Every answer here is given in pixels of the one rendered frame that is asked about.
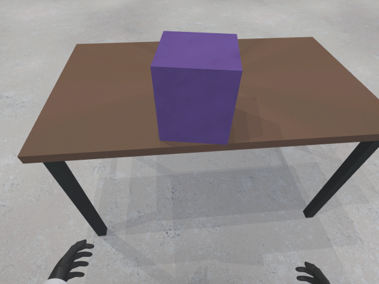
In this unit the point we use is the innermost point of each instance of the robot right hand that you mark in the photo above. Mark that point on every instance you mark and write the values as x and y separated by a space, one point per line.
311 269

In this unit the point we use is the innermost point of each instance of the table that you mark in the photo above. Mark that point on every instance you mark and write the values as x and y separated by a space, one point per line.
292 92

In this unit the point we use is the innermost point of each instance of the robot left hand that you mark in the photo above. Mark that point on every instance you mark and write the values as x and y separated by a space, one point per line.
66 263

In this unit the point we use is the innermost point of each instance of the carton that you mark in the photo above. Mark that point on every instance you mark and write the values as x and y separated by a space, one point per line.
196 79

